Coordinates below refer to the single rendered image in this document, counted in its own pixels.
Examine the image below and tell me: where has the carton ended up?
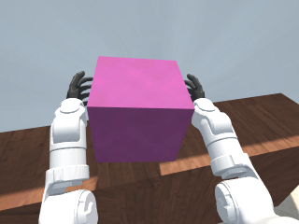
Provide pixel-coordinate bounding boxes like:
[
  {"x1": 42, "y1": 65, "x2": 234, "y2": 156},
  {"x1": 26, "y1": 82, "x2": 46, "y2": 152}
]
[{"x1": 86, "y1": 56, "x2": 195, "y2": 163}]

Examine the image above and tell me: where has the robot right upper arm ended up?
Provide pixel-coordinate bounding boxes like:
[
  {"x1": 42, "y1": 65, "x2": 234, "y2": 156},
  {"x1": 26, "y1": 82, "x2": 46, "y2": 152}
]
[{"x1": 215, "y1": 176, "x2": 299, "y2": 224}]

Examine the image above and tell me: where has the pedestal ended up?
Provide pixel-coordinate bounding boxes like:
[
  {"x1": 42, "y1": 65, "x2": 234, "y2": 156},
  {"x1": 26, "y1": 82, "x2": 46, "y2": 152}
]
[{"x1": 0, "y1": 93, "x2": 299, "y2": 224}]

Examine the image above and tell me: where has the right robot hand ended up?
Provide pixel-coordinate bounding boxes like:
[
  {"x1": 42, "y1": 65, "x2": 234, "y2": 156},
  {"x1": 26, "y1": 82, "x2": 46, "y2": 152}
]
[{"x1": 184, "y1": 74, "x2": 206, "y2": 102}]

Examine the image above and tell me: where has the robot right forearm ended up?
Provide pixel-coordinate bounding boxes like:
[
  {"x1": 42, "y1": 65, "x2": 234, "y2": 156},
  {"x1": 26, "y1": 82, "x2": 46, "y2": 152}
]
[{"x1": 192, "y1": 98, "x2": 274, "y2": 210}]

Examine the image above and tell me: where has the robot left upper arm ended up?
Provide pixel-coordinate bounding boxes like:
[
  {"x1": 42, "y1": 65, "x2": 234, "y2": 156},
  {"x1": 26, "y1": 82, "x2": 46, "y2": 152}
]
[{"x1": 39, "y1": 189, "x2": 98, "y2": 224}]

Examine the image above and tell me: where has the left robot hand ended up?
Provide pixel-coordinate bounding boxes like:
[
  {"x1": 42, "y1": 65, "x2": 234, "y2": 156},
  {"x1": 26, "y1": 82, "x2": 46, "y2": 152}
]
[{"x1": 66, "y1": 71, "x2": 93, "y2": 106}]

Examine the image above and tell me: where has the robot left forearm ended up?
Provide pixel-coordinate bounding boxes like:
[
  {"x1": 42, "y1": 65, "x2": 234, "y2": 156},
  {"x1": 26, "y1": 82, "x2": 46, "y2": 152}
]
[{"x1": 38, "y1": 98, "x2": 90, "y2": 224}]

